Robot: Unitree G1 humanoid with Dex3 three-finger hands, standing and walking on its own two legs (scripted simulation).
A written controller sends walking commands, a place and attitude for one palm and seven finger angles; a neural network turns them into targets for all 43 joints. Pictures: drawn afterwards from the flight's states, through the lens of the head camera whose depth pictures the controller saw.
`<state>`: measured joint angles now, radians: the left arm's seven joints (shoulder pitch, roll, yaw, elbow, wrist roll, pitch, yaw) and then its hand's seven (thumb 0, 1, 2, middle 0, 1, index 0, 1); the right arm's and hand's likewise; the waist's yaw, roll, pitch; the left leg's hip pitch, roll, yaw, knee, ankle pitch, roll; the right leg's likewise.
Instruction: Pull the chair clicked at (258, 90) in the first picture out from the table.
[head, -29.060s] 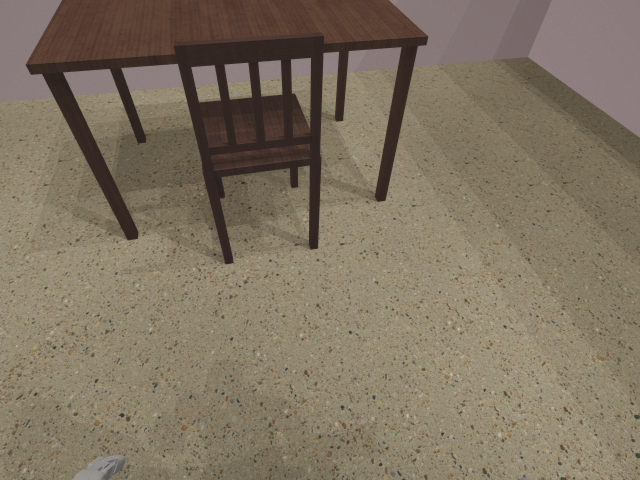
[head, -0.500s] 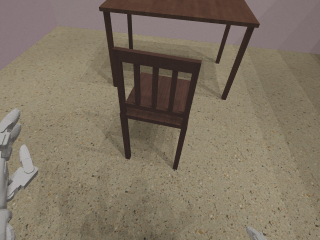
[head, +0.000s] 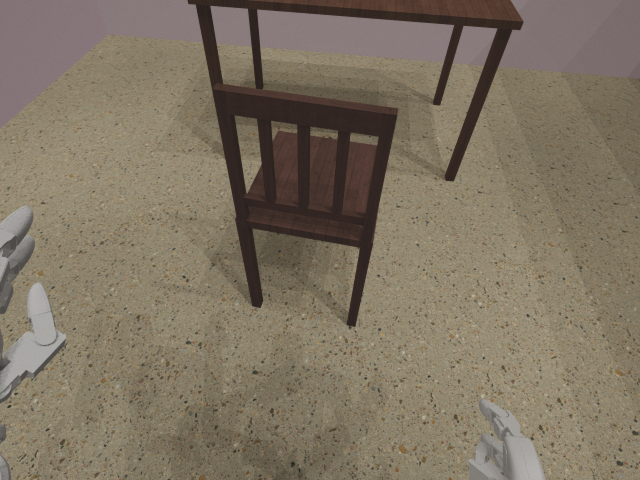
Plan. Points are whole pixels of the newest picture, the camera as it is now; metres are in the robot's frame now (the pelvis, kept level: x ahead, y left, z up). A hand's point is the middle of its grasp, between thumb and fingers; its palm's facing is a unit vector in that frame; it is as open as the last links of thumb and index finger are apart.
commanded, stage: let the arm hang, fingers relaxed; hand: left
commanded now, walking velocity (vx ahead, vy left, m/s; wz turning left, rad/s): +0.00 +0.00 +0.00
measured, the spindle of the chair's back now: (303, 168) +0.77 +0.08 -0.10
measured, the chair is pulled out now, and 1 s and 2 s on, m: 0.62 0.62 0.62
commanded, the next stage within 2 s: look to check the result in 1.10 s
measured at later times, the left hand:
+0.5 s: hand out of the picture -0.05 +0.18 -0.17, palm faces +0.07 -0.97 -0.24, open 7.1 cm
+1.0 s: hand out of the picture -0.01 +0.14 -0.18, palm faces +0.07 -0.98 -0.16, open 7.4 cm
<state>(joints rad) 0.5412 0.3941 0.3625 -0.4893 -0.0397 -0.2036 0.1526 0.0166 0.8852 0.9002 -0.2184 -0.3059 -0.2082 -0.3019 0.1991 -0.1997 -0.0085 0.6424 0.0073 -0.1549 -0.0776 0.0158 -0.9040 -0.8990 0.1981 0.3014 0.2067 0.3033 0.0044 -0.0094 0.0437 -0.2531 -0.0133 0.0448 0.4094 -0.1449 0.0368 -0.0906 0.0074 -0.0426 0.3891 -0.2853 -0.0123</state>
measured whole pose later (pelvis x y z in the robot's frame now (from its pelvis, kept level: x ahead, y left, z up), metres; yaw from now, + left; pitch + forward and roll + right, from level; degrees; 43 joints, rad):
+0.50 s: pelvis -0.01 -0.01 +0.00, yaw +3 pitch -2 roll -1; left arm 0.36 0.21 0.00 1.03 0.00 0.03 0.02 -0.01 0.96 0.90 -0.21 -0.30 -0.20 -0.30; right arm 0.30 -0.18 0.00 1.03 -0.02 0.04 -0.01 0.01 -0.91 -0.90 0.20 0.30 0.20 0.30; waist 0.00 0.02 0.09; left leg -0.29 -0.01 -0.02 0.47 -0.15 0.02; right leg -0.11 0.02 -0.10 0.44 -0.31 -0.03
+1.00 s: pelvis +0.00 -0.01 +0.00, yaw +2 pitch -2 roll +0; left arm 0.30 0.11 -0.01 1.11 0.00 0.00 0.03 0.01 0.91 0.90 -0.21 -0.30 -0.20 -0.30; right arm 0.31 -0.12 -0.01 1.12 -0.02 0.01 -0.03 0.01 -0.91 -0.90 0.19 0.30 0.20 0.30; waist -0.01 0.01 0.05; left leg -0.25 -0.02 0.01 0.43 -0.15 0.02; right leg -0.08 0.01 -0.08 0.43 -0.31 -0.03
